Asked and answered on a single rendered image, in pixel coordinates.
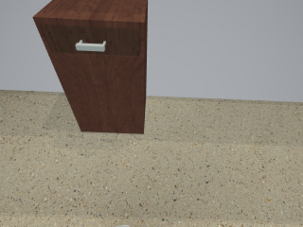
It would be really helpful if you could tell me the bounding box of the cabinet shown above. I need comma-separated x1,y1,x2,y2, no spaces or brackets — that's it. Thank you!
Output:
32,0,148,134

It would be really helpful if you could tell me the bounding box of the handle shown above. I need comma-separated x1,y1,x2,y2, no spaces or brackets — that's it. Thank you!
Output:
75,40,106,52

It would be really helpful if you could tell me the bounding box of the drawer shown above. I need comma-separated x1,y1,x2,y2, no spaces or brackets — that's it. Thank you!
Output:
41,24,141,57

